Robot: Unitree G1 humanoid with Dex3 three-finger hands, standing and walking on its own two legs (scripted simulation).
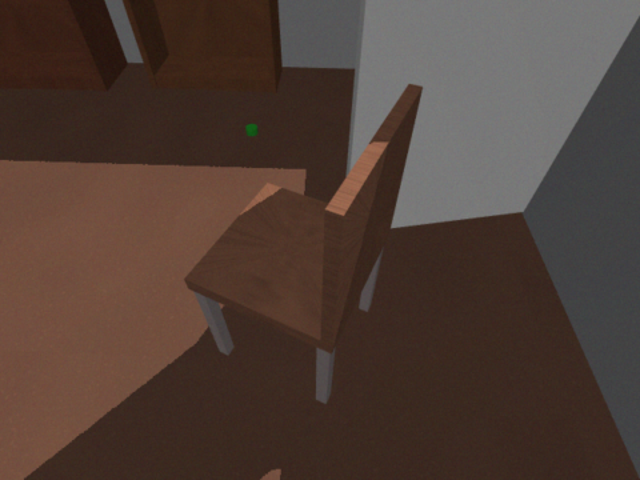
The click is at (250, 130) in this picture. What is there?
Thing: low tin
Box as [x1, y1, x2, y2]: [246, 124, 257, 135]
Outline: 248,124 246,126 247,134 255,135 257,133 256,125
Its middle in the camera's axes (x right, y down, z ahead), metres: -0.38 -0.63 +2.16
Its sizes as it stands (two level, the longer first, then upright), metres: 0.066 0.066 0.039
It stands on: the floor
